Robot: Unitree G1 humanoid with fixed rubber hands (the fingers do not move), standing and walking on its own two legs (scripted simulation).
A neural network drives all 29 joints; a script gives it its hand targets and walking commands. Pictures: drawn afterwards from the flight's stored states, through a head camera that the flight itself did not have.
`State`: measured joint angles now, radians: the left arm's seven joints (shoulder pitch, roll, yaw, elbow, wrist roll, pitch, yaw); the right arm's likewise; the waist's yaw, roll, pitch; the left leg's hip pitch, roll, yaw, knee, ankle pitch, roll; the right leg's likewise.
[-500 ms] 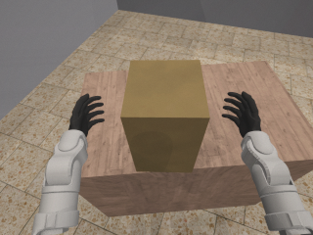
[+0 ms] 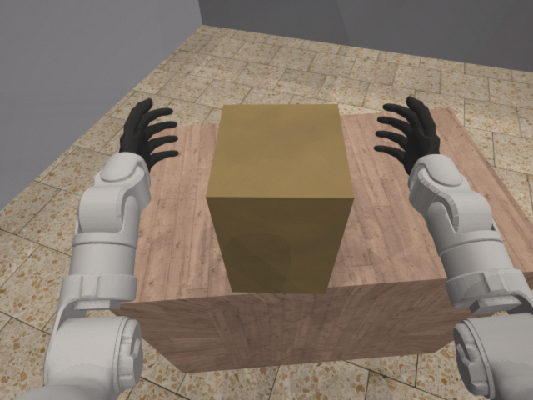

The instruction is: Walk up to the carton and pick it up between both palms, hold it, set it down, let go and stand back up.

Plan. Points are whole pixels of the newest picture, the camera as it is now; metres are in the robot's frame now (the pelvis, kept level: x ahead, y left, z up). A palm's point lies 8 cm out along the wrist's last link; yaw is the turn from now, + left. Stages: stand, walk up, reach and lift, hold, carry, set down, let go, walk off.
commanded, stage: reach and lift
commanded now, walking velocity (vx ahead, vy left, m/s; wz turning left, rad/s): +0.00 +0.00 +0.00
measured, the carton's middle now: (279, 208) +0.41 -0.01 +0.02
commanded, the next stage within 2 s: none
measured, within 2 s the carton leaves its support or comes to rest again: neither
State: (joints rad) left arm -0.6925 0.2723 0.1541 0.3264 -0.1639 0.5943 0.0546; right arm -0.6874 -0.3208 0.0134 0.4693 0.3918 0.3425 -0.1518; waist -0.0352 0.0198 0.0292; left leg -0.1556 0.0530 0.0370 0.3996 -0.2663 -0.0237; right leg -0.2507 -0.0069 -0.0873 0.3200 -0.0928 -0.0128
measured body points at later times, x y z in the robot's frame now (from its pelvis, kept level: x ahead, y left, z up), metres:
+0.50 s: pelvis +0.00 +0.00 +0.00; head +0.02 +0.00 +0.45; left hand +0.45 +0.19 +0.18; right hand +0.45 -0.19 +0.17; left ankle -0.04 +0.13 -0.74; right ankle +0.05 -0.11 -0.74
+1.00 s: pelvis +0.00 +0.00 -0.01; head +0.04 +0.00 +0.44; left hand +0.44 +0.18 +0.08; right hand +0.44 -0.17 +0.08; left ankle -0.04 +0.13 -0.74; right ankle +0.05 -0.11 -0.74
